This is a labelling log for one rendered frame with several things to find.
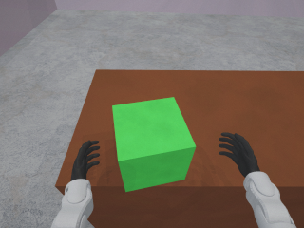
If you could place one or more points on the robot left hand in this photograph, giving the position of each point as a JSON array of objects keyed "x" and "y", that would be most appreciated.
[{"x": 81, "y": 165}]

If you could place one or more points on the pedestal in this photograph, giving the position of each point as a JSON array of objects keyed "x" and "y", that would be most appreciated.
[{"x": 265, "y": 107}]

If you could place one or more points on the robot left forearm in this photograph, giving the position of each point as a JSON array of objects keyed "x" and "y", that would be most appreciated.
[{"x": 77, "y": 205}]

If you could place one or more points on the carton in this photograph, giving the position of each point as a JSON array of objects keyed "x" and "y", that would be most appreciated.
[{"x": 154, "y": 145}]

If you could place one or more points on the robot right forearm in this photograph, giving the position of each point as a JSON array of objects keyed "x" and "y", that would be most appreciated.
[{"x": 264, "y": 198}]

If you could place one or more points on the robot right hand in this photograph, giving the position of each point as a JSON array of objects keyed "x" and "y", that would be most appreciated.
[{"x": 243, "y": 154}]

